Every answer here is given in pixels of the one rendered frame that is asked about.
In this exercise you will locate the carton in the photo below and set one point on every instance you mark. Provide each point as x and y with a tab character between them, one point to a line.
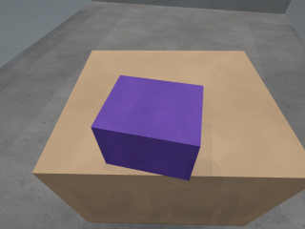
151	125

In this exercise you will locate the pedestal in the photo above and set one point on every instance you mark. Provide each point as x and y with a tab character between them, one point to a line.
249	160

